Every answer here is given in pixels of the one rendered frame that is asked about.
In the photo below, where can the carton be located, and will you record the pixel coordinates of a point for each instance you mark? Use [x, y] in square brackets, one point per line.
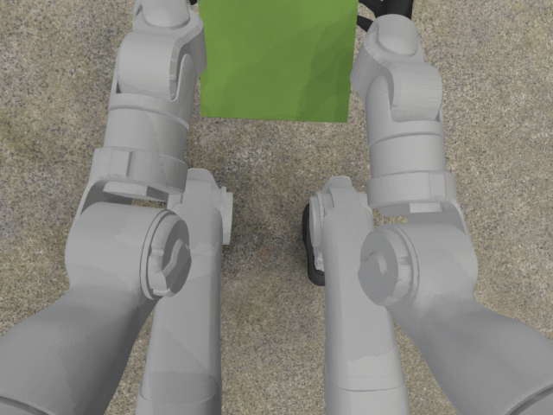
[278, 59]

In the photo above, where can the robot right forearm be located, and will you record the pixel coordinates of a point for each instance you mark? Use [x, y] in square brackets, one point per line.
[402, 96]

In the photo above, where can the right robot upper arm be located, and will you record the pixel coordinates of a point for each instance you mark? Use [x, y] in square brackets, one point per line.
[424, 273]

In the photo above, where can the right robot shin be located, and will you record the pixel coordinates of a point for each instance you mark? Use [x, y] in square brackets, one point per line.
[338, 181]

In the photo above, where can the right robot hand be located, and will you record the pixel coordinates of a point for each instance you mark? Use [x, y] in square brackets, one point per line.
[379, 8]

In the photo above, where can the robot left forearm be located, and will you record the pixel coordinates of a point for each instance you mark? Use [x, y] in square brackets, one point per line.
[150, 107]

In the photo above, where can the left robot upper arm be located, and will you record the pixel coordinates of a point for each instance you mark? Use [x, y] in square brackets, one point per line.
[69, 358]

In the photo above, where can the right robot thigh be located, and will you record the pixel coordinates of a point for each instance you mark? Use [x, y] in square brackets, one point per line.
[363, 372]

